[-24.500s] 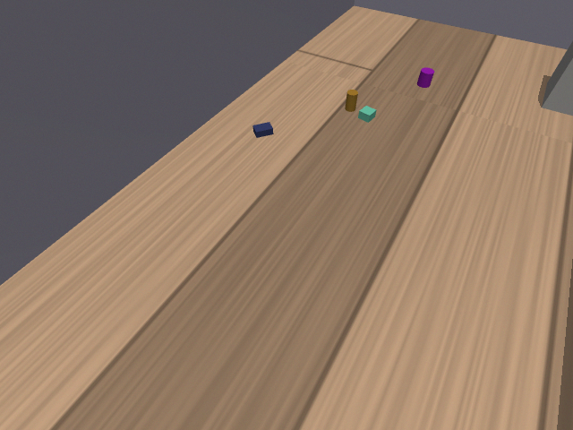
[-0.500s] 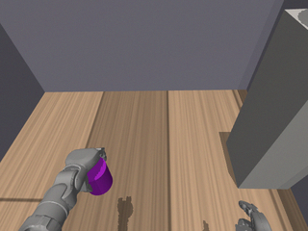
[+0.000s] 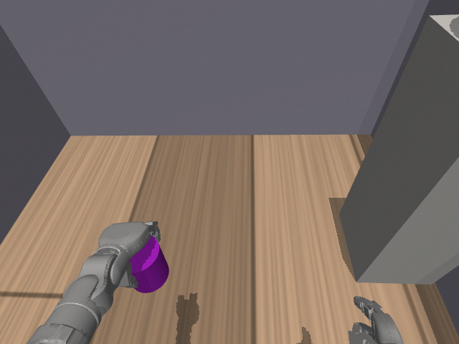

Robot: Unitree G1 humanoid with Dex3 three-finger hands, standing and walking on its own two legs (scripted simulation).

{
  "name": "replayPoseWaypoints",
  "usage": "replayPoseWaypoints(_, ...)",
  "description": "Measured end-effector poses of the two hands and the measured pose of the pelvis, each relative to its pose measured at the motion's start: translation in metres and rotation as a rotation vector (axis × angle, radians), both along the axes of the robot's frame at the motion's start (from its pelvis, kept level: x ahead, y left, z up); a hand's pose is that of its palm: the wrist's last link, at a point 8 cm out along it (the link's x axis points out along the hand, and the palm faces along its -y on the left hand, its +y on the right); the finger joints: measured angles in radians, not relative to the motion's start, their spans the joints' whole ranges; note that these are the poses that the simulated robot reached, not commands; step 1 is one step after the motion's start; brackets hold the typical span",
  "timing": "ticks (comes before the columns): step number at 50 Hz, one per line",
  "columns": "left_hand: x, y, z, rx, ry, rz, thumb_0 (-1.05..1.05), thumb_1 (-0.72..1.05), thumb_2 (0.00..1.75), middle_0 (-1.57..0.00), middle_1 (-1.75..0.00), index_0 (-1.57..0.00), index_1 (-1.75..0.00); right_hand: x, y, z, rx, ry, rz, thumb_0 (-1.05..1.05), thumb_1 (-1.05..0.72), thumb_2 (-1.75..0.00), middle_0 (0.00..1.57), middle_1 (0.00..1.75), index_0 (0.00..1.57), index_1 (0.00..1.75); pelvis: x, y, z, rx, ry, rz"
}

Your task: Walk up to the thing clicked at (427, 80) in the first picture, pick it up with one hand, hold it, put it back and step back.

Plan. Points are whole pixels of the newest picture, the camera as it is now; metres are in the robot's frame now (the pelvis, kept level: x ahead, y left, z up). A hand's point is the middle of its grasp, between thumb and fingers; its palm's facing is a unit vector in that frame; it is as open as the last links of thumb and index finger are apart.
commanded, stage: hold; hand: left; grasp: from above
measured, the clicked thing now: (146, 256) +0.31 +0.21 -0.09
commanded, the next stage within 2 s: crouch in 0.70 s
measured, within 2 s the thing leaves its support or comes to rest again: neither
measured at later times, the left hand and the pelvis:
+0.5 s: hand (131, 258) +0.28 +0.22 -0.04, palm faces -0.48 -0.05 -0.87, open 11.1 cm; pelvis +0.00 +0.00 +0.00, yaw +0 degrees
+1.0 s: hand (133, 261) +0.28 +0.22 -0.06, palm faces -0.50 -0.05 -0.87, open 11.1 cm; pelvis +0.00 +0.00 +0.00, yaw +0 degrees
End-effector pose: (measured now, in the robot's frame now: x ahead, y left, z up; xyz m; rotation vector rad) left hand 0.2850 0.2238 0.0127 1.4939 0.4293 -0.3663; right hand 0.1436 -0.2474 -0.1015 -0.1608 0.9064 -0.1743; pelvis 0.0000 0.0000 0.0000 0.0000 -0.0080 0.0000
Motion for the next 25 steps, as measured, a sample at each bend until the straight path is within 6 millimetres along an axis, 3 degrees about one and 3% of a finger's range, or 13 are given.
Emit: replayPoseWaypoints(25,0.004,0.0014,0.0022,0.002,-0.003,0.007,-0.02,-0.11,0.71,-0.55,-0.87,-0.47,-0.76,0.0019,0.0001,0.0,0.003,0.005,-0.005,0.01,-0.9,-0.9,0.2,0.3,0.2,0.29,0.0025,0.0002,0.0009,0.0,0.0,0.0)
